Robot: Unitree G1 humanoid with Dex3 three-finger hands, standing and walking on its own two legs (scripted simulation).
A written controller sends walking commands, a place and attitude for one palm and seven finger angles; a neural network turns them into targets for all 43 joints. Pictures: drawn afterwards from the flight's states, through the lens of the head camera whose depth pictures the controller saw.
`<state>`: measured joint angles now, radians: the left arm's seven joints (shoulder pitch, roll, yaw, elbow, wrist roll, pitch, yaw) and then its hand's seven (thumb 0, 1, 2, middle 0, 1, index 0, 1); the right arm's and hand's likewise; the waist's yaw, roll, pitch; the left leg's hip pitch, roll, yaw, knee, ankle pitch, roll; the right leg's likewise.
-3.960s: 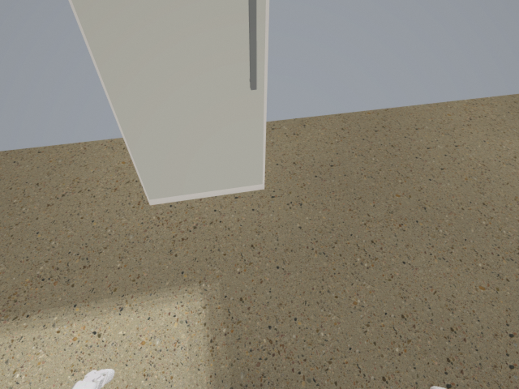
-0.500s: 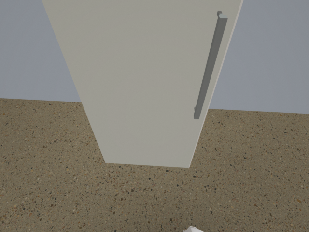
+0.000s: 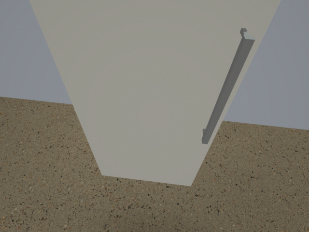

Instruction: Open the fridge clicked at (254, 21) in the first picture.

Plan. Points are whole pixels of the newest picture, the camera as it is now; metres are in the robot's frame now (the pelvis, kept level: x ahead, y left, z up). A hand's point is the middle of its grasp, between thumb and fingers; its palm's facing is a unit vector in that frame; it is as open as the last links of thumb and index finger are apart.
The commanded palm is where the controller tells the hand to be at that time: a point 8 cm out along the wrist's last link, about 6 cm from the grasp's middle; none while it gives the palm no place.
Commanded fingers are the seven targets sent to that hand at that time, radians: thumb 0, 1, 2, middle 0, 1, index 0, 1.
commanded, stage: come to a stop and stand still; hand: right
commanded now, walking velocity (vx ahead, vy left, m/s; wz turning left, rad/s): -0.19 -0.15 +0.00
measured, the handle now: (219, 98) +0.48 -0.16 +0.09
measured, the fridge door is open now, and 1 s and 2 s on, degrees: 0 0 0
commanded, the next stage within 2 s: look again from close up in 1.28 s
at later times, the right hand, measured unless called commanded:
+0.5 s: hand out of the picture -0.03 -0.23 -0.17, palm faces +0.11 +0.98 -0.17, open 7.3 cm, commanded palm none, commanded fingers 0.00 -0.90 -0.90 0.20 0.30 0.20 0.30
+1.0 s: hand out of the picture -0.05 -0.14 -0.16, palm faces +0.07 +0.98 -0.21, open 7.2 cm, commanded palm none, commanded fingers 0.00 -0.90 -0.90 0.20 0.30 0.20 0.30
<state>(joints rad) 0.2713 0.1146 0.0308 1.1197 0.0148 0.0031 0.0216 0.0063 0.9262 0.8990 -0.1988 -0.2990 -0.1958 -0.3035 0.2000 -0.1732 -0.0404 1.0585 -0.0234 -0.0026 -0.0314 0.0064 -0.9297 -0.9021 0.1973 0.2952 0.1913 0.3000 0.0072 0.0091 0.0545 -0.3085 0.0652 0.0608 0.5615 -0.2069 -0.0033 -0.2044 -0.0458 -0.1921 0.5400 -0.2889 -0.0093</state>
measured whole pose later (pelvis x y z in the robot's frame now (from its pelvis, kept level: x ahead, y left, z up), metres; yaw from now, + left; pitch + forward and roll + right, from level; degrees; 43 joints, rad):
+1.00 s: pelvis -0.05 +0.03 +0.01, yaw -2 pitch -2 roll +0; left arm 0.33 0.13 0.01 1.18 0.02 0.01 0.03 0.01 0.91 0.90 -0.20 -0.30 -0.19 -0.30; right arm 0.26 -0.14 -0.02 1.14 0.00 -0.01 -0.04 0.02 -0.95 -0.90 0.20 0.30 0.20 0.30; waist 0.02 -0.03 0.02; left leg -0.13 -0.03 0.09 0.44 -0.28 0.05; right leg -0.18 -0.09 -0.05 0.45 -0.23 0.06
